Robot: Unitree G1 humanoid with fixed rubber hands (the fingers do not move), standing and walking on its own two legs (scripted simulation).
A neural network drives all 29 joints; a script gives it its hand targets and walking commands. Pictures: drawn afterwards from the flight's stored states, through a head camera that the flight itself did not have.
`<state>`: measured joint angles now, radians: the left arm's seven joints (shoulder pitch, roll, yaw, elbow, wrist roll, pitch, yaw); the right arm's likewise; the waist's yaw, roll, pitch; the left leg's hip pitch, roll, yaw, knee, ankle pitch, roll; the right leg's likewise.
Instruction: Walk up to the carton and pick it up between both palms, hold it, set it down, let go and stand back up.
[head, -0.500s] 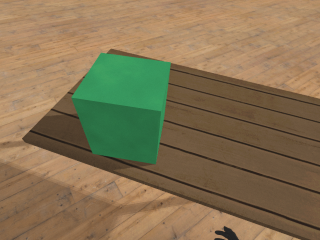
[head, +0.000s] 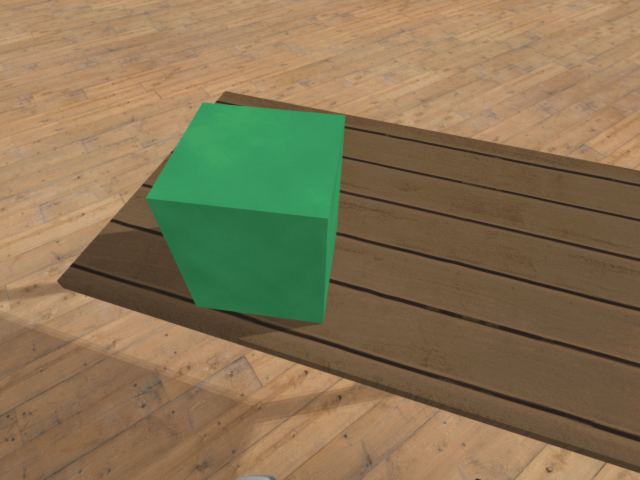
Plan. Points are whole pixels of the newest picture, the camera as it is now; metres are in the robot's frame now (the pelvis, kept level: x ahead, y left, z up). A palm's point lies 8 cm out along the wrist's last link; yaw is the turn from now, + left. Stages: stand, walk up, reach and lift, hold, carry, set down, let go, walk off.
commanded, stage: walk up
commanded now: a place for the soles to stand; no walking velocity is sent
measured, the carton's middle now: (265, 217) +0.47 +0.08 +0.03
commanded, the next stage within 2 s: none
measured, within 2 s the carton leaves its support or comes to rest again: neither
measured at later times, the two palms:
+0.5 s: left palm out of the picture +0.05 +0.44 -0.13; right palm (322, 470) +0.15 +0.00 -0.10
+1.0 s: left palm out of the picture +0.08 +0.50 -0.13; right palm out of the picture +0.04 +0.07 -0.12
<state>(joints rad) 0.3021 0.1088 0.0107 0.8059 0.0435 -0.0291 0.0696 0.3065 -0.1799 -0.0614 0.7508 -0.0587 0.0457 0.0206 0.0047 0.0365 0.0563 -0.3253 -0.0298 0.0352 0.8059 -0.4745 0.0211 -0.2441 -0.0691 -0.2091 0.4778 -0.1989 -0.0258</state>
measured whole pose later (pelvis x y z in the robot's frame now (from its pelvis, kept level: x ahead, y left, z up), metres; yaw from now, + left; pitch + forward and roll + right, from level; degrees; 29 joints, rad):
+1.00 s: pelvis -0.03 +0.31 -0.01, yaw -6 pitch +0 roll -1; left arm 0.28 0.10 0.02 0.75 0.04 0.00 0.03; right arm 0.28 -0.15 -0.03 0.67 -0.04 0.00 -0.01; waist -0.02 0.03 0.04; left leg -0.28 -0.05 0.21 0.55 -0.28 0.14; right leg -0.33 0.03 0.11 0.68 -0.43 0.01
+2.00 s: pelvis -0.06 +0.31 -0.01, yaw +2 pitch +0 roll +0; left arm 0.25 0.08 0.00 0.70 0.03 0.01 0.01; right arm 0.27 -0.18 -0.06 0.70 -0.05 0.03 -0.04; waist 0.00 0.04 0.05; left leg -0.45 0.00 -0.03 1.01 -0.54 -0.06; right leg -0.31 0.00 -0.12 0.60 -0.28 -0.06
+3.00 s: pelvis -0.05 +0.30 +0.00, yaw -5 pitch -1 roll +1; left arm 0.27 0.20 0.07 0.79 0.04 0.07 -0.04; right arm 0.38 -0.09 -0.02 0.81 -0.04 -0.07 -0.08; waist -0.03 -0.07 0.03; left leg -0.17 0.02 0.15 0.48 -0.30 0.02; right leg -0.48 0.00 -0.02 0.98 -0.48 -0.01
